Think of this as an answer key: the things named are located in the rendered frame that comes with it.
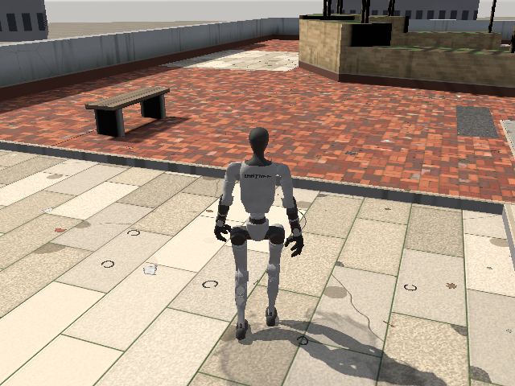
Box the left robot hand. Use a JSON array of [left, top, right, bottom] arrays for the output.
[[214, 224, 232, 242]]

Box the robot right foot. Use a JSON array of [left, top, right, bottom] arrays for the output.
[[266, 307, 277, 326]]

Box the right robot hand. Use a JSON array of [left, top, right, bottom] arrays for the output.
[[285, 234, 304, 257]]

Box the robot head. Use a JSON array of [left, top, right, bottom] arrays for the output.
[[245, 127, 272, 166]]

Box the robot left forearm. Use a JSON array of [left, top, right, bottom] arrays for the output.
[[216, 194, 229, 227]]

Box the robot right forearm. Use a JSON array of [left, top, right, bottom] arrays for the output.
[[286, 196, 302, 236]]

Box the robot left upper arm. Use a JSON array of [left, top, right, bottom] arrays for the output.
[[221, 162, 241, 206]]

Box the robot right upper arm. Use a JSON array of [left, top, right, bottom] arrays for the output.
[[275, 162, 295, 209]]

